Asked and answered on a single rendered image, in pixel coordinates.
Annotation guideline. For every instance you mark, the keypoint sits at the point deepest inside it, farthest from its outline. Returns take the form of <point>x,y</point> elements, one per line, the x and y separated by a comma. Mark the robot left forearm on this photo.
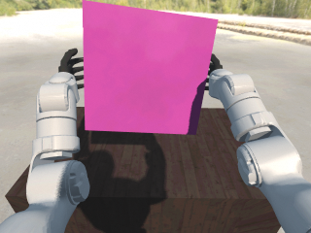
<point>56,121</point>

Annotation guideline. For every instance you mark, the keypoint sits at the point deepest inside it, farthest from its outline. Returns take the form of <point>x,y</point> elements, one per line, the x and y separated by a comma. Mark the robot left upper arm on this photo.
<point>54,191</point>

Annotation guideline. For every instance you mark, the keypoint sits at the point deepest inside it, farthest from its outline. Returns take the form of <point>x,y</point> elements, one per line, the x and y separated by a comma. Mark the right robot hand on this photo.
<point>214,65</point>

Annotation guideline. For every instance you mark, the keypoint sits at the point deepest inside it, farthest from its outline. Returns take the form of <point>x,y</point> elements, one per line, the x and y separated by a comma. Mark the robot right forearm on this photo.
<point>250,120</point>

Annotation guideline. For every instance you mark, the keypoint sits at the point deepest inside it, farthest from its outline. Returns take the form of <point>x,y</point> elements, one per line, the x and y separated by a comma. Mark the carton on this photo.
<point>145,71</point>

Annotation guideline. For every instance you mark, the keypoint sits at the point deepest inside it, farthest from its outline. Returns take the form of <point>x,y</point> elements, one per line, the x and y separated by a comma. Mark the pedestal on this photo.
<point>162,183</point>

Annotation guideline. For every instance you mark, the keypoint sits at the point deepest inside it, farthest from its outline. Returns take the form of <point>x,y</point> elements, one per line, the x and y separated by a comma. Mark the robot right upper arm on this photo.
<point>272,165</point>

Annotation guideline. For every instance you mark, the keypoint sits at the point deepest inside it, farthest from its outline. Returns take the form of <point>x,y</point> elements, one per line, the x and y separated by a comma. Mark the left robot hand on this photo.
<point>66,65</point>

